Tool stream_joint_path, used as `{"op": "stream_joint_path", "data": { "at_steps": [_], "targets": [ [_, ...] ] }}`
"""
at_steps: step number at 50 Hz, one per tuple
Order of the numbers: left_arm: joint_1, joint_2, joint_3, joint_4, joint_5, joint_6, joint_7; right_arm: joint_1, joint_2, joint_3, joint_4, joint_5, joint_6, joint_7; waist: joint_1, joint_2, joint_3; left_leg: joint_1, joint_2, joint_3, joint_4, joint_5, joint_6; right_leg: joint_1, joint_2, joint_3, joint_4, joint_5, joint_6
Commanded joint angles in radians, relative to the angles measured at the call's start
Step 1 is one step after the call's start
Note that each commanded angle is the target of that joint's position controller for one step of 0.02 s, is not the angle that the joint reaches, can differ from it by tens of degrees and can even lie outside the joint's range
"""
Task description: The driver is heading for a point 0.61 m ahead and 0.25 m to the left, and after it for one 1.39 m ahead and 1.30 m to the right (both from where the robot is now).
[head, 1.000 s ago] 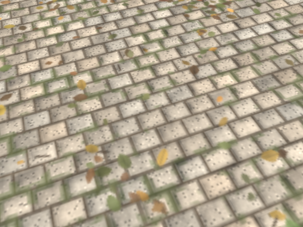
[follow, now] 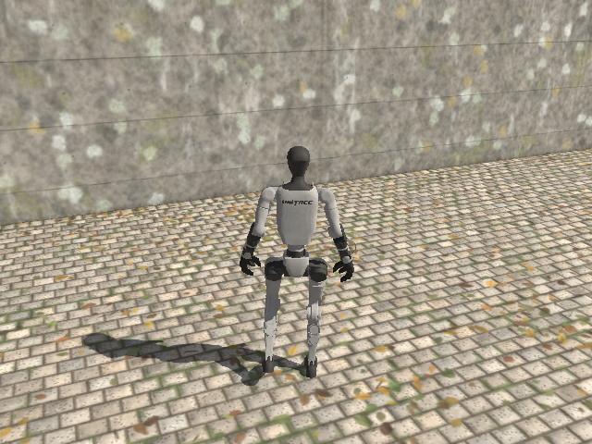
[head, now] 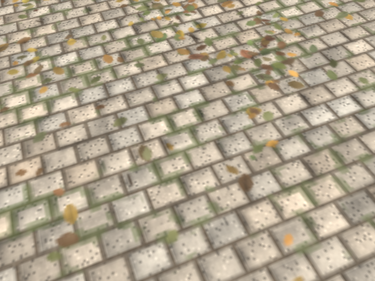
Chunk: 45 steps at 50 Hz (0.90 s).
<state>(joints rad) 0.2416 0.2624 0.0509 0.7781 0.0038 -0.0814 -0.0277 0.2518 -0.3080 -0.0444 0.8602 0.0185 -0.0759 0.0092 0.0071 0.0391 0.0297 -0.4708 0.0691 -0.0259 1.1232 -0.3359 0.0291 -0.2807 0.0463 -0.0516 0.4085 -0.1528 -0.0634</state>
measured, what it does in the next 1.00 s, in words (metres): walks ahead, turning left: left foot, then right foot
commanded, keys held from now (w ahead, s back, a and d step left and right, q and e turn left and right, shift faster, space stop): w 0.14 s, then w+q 0.62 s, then w+e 0.24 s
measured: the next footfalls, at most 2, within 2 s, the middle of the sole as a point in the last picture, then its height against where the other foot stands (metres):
left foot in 0.36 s outside the picture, level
right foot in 0.88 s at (196, 223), level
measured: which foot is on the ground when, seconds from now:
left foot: up 0.00-0.34, down 0.36-0.90, up 0.92-1.00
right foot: down 0.00-0.38, up 0.40-0.86, down 0.88-1.00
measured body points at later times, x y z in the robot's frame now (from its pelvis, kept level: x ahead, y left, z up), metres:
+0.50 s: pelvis +0.28 +0.08 -0.01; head +0.31 +0.09 +0.44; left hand +0.33 +0.36 -0.13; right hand +0.44 -0.18 -0.11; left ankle +0.33 +0.15 -0.74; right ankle +0.19 -0.09 -0.65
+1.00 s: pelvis +0.58 +0.08 +0.00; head +0.60 +0.08 +0.44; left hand +0.63 +0.38 -0.10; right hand +0.73 -0.16 -0.13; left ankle +0.44 +0.17 -0.66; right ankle +0.66 +0.01 -0.74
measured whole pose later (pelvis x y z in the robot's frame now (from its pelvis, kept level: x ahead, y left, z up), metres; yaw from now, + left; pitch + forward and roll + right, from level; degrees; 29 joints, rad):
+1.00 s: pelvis +0.58 +0.08 +0.00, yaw +18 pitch +1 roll +0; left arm 0.18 0.28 0.05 0.78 -0.01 -0.10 -0.03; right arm 0.31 -0.29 -0.05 0.78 0.01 -0.06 -0.01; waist -0.01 0.02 0.01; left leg -0.36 -0.04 -0.07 1.11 -0.40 0.03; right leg -0.33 0.08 0.04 0.46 -0.15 -0.06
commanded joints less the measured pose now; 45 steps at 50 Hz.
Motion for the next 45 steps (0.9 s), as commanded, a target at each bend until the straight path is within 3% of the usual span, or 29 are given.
{"op": "stream_joint_path", "data": {
  "at_steps": [1, 4, 8, 13, 15, 16, 17, 18, 19, 20, 21, 22, 23, 24, 25, 28, 30, 34, 38, 41, 42, 43, 44, 45],
  "targets": [
    [-0.005, 0.123, 0.029, -0.040, -0.005, -0.027, 0.003, 0.027, -0.057, -0.017, -0.052, -0.007, 0.008, -0.006, -0.024, -0.113, -0.052, -0.143, 0.076, -0.039, -0.053, 0.075, -0.024, 0.132, -0.274, 0.278, -0.256, 0.153, -0.186],
    [0.027, 0.151, 0.037, -0.010, -0.005, -0.024, 0.015, -0.071, -0.046, -0.013, -0.084, -0.018, 0.012, -0.007, -0.005, -0.090, -0.010, -0.203, 0.080, -0.030, -0.217, 0.223, -0.051, 0.129, -0.259, 0.207, -0.290, 0.190, -0.182],
    [0.070, 0.171, 0.039, 0.026, -0.011, -0.015, 0.025, -0.195, -0.020, -0.002, -0.111, -0.011, 0.000, 0.007, 0.038, -0.094, 0.015, -0.147, 0.039, 0.012, -0.463, 0.424, -0.048, 0.141, -0.220, 0.105, -0.300, 0.180, -0.141],
    [0.124, 0.182, 0.047, 0.084, -0.014, 0.002, 0.031, -0.290, -0.035, -0.002, -0.157, 0.005, -0.001, 0.033, 0.066, -0.091, 0.042, -0.186, 0.016, 0.001, -0.561, 0.385, 0.004, 0.316, -0.298, 0.059, -0.258, 0.197, -0.113],
    [0.109, 0.192, 0.054, 0.091, -0.016, 0.014, 0.037, -0.283, -0.049, -0.007, -0.170, 0.003, -0.001, 0.044, 0.049, -0.099, 0.032, -0.169, -0.004, 0.016, -0.573, 0.295, 0.036, 0.381, -0.319, 0.035, -0.197, 0.323, -0.091],
    [0.092, 0.202, 0.057, 0.087, -0.016, 0.020, 0.041, -0.246, -0.065, -0.016, -0.166, -0.001, 0.000, 0.047, 0.024, -0.112, 0.004, -0.106, -0.030, 0.042, -0.573, 0.250, 0.053, 0.396, -0.316, 0.016, -0.135, 0.481, -0.075],
    [0.071, 0.209, 0.059, 0.082, -0.016, 0.028, 0.046, -0.159, -0.088, -0.031, -0.147, -0.005, 0.002, 0.046, -0.026, -0.118, -0.053, 0.020, -0.069, 0.080, -0.585, 0.240, 0.073, 0.390, -0.297, -0.017, -0.017, 0.653, -0.054],
    [0.071, 0.194, 0.052, 0.072, -0.009, 0.037, 0.054, -0.012, -0.133, -0.061, -0.104, -0.004, 0.005, 0.040, -0.089, -0.094, -0.139, 0.227, -0.111, 0.094, -0.604, 0.258, 0.099, 0.327, -0.250, -0.065, 0.183, 0.715, -0.022],
    [0.092, 0.162, 0.034, 0.042, 0.015, 0.036, 0.064, 0.149, -0.218, -0.089, -0.078, -0.002, 0.012, 0.027, -0.136, 0.041, -0.254, 0.523, 0.049, -0.157, -0.596, 0.292, 0.166, 0.089, -0.196, -0.094, 0.509, 0.429, 0.020],
    [0.194, 0.035, -0.007, 0.020, 0.027, 0.007, 0.042, 0.155, -0.274, -0.096, -0.075, 0.008, 0.010, 0.032, -0.046, 0.270, -0.343, 0.830, 0.247, -0.693, -0.736, 0.049, 0.348, -0.338, 0.016, -0.002, 0.812, -0.369, 0.080],
    [0.112, 0.132, 0.011, 0.027, -0.006, -0.027, 0.027, 0.162, -0.177, -0.070, -0.088, 0.011, 0.007, 0.032, -0.105, 0.149, -0.347, 0.847, 0.244, -0.744, -0.820, -0.068, 0.322, -0.451, -0.026, 0.155, 0.904, -0.409, 0.058],
    [0.020, 0.169, 0.021, -0.006, -0.036, -0.050, 0.019, 0.111, -0.150, -0.063, -0.099, 0.001, 0.003, 0.028, -0.106, 0.105, -0.217, 0.739, 0.215, -0.613, -0.834, -0.004, 0.285, -0.509, -0.067, 0.149, 0.896, -0.317, 0.038],
    [-0.027, 0.160, 0.018, -0.015, -0.030, -0.062, 0.024, 0.056, -0.142, -0.061, -0.116, -0.005, 0.000, 0.025, -0.082, 0.004, -0.150, 0.610, 0.179, -0.514, -0.841, 0.101, 0.263, -0.481, -0.108, 0.140, 0.839, -0.237, 0.033],
    [-0.048, 0.162, 0.025, -0.017, -0.008, -0.063, 0.031, 0.008, -0.118, -0.054, -0.130, -0.010, 0.000, 0.023, -0.051, -0.031, -0.099, 0.490, 0.149, -0.438, -0.858, 0.212, 0.253, -0.432, -0.133, 0.136, 0.759, -0.190, 0.041],
    [-0.039, 0.161, 0.029, -0.021, 0.002, -0.055, 0.033, -0.017, -0.100, -0.047, -0.144, -0.021, 0.000, 0.020, -0.019, -0.006, -0.092, 0.414, 0.127, -0.399, -0.878, 0.291, 0.250, -0.367, -0.151, 0.145, 0.719, -0.159, 0.048],
    [-0.036, 0.128, 0.028, -0.030, 0.012, -0.026, 0.037, -0.010, -0.110, -0.052, -0.152, -0.010, 0.000, 0.006, 0.005, 0.014, -0.067, 0.309, 0.097, -0.327, -0.920, 0.376, 0.263, -0.330, -0.149, 0.126, 0.596, -0.118, 0.091],
    [-0.108, 0.112, 0.024, -0.056, 0.014, -0.019, 0.041, 0.023, -0.137, -0.061, -0.145, -0.006, 0.001, -0.009, -0.014, 0.009, -0.036, 0.276, 0.077, -0.290, -0.934, 0.389, 0.251, -0.354, -0.135, 0.117, 0.470, -0.008, 0.118],
    [-0.248, 0.080, 0.012, -0.096, 0.005, -0.029, 0.029, 0.079, -0.140, -0.064, -0.130, 0.001, 0.013, -0.025, -0.065, 0.033, -0.017, 0.220, 0.015, -0.238, -0.916, 0.309, 0.188, -0.259, -0.077, 0.109, 0.197, 0.235, 0.127],
    [-0.325, 0.104, 0.016, -0.131, -0.009, -0.041, 0.014, 0.137, -0.133, -0.064, -0.108, 0.009, 0.026, -0.030, -0.086, 0.042, -0.012, 0.297, 0.045, -0.321, -0.848, 0.262, 0.172, -0.220, -0.049, 0.134, 0.086, 0.238, 0.113],
    [-0.279, 0.126, 0.020, -0.114, -0.007, -0.054, 0.000, 0.149, -0.124, -0.062, -0.094, -0.005, 0.033, -0.036, -0.070, 0.078, -0.018, 0.419, 0.107, -0.340, -0.777, 0.354, 0.162, -0.207, -0.066, 0.115, 0.060, 0.163, 0.068],
    [-0.236, 0.137, 0.025, -0.103, -0.005, -0.056, 0.001, 0.140, -0.125, -0.063, -0.094, -0.008, 0.035, -0.034, -0.045, 0.089, -0.029, 0.439, 0.104, -0.329, -0.732, 0.467, 0.151, -0.153, -0.054, 0.088, 0.039, 0.128, 0.041],
    [-0.146, 0.164, 0.039, -0.075, 0.002, -0.059, 0.006, 0.135, -0.106, -0.055, -0.098, -0.010, 0.037, -0.031, -0.003, 0.077, -0.088, 0.447, 0.059, -0.288, -0.621, 0.621, 0.130, -0.023, -0.043, 0.070, 0.014, 0.124, 0.003],
    [0.002, 0.202, 0.050, -0.051, 0.013, -0.060, 0.009, 0.126, -0.079, -0.040, -0.116, -0.021, 0.036, -0.029, 0.062, 0.029, -0.226, 0.355, 0.012, -0.233, -0.396, 0.580, 0.102, 0.222, -0.149, 0.185, 0.063, 0.151, -0.068],
    [0.132, 0.293, 0.078, -0.022, 0.015, -0.049, 0.008, 0.249, -0.032, -0.023, -0.121, -0.008, 0.022, -0.025, 0.048, -0.218, -0.369, 0.018, -0.131, -0.116, -0.048, 0.271, 0.013, 0.587, -0.337, 0.570, 0.041, 0.035, -0.243]
  ]
}}
Keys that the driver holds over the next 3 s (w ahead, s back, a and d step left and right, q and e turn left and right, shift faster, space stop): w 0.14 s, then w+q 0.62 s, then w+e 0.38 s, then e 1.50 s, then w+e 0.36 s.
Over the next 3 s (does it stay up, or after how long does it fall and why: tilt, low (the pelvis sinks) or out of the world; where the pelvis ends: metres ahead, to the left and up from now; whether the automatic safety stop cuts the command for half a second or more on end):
stays up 0.84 0.07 0.01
